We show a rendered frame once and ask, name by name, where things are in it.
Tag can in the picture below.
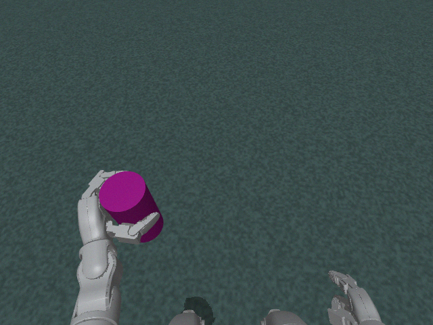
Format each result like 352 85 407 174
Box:
99 171 164 242

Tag left robot hand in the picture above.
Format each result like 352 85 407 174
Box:
77 170 160 246

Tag right robot hand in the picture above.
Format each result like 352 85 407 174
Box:
327 270 382 325

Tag left robot arm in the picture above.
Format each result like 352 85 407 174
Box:
70 239 123 325

